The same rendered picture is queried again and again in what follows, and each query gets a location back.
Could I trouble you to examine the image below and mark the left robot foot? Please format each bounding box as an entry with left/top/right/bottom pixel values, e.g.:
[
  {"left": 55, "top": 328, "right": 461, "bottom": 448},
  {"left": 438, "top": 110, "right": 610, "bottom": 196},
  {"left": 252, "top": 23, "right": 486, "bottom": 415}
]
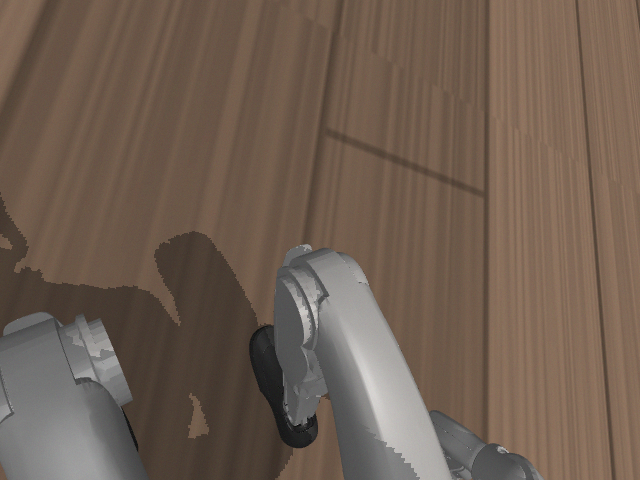
[{"left": 121, "top": 407, "right": 138, "bottom": 451}]

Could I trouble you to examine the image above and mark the right robot arm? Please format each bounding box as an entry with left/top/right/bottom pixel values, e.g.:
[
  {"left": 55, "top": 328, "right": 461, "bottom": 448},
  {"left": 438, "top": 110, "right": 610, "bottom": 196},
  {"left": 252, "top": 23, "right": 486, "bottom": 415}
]
[{"left": 471, "top": 443, "right": 545, "bottom": 480}]

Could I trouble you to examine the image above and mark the right robot hand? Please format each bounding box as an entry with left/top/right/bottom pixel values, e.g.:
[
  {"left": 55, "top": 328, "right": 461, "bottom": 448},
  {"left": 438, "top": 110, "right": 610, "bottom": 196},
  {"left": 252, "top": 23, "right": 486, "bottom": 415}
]
[{"left": 428, "top": 410, "right": 487, "bottom": 480}]

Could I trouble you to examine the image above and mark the right robot foot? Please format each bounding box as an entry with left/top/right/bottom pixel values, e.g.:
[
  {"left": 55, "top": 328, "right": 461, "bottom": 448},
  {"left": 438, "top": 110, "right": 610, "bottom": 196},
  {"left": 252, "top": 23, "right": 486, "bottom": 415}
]
[{"left": 249, "top": 325, "right": 318, "bottom": 448}]

